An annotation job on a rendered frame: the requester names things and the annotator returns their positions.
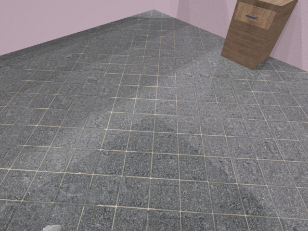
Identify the cabinet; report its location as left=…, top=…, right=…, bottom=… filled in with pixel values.
left=221, top=0, right=298, bottom=70

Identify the drawer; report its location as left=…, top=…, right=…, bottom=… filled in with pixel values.
left=234, top=2, right=276, bottom=30

